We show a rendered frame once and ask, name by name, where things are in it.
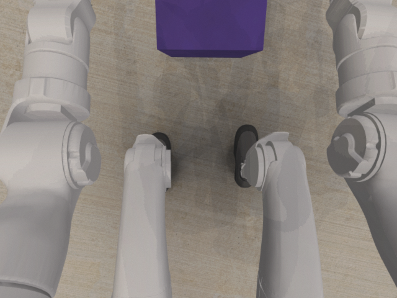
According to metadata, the robot right upper arm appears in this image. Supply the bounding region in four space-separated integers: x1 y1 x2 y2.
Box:
327 112 397 287

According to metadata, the robot right shin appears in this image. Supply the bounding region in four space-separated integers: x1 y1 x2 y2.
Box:
241 132 306 185

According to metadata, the robot left upper arm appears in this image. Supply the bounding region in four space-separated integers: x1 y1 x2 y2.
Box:
0 120 102 298

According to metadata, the robot right forearm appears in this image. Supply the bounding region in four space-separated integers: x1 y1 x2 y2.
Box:
326 0 397 118

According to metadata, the carton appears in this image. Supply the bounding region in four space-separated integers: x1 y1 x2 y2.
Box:
155 0 267 58

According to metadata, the robot shin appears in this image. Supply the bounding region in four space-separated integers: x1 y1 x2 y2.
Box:
123 134 164 174
241 132 306 185

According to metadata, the robot left shin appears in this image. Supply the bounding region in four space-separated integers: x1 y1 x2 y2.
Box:
123 134 164 174

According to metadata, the robot left forearm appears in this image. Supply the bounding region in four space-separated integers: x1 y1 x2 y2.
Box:
0 0 96 183

